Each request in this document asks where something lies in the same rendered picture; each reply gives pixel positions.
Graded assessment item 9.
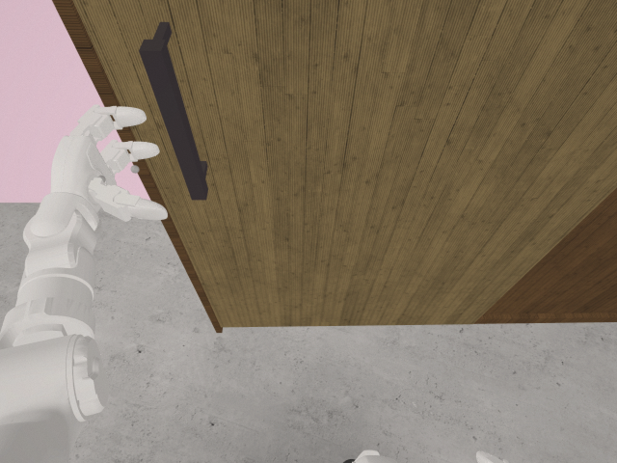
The left robot hand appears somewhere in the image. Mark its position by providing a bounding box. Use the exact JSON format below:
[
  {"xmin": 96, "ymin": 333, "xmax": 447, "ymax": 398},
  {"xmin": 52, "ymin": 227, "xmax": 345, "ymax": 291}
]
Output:
[{"xmin": 50, "ymin": 104, "xmax": 168, "ymax": 222}]

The wardrobe door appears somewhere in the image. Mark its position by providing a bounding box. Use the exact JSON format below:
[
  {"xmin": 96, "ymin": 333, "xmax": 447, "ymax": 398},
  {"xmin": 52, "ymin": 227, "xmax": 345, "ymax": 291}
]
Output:
[
  {"xmin": 484, "ymin": 188, "xmax": 617, "ymax": 314},
  {"xmin": 72, "ymin": 0, "xmax": 617, "ymax": 327}
]

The robot left forearm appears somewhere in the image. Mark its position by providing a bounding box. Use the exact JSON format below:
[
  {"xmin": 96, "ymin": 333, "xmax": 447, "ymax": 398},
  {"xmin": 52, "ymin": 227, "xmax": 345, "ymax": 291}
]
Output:
[{"xmin": 0, "ymin": 192, "xmax": 99, "ymax": 350}]

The handle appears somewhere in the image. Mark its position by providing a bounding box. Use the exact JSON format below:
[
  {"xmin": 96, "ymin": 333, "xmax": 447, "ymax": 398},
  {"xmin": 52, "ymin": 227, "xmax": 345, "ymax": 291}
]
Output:
[{"xmin": 139, "ymin": 22, "xmax": 208, "ymax": 200}]

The left robot upper arm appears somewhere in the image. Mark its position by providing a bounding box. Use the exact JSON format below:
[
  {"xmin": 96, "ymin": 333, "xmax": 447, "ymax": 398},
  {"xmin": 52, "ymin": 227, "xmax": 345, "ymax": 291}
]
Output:
[{"xmin": 0, "ymin": 334, "xmax": 109, "ymax": 463}]

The robot right shin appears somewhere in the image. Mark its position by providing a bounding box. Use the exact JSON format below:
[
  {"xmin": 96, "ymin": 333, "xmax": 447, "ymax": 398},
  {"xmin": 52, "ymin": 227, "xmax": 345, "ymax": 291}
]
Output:
[{"xmin": 354, "ymin": 450, "xmax": 380, "ymax": 462}]

